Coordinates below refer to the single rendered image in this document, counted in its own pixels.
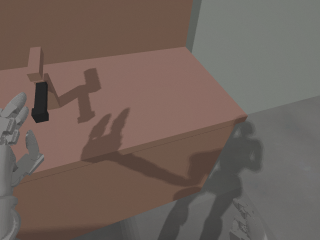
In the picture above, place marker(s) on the right robot hand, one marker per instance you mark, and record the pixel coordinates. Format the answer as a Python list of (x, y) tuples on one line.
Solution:
[(251, 228)]

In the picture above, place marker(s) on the tap lever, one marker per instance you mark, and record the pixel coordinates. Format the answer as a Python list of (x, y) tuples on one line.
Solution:
[(39, 113)]

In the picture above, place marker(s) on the left robot forearm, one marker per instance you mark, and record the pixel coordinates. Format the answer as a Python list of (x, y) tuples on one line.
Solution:
[(10, 219)]

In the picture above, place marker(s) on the left robot hand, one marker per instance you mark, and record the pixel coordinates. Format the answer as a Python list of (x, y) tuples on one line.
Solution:
[(11, 119)]

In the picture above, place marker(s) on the counter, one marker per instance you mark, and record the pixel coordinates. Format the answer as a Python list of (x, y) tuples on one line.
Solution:
[(135, 120)]

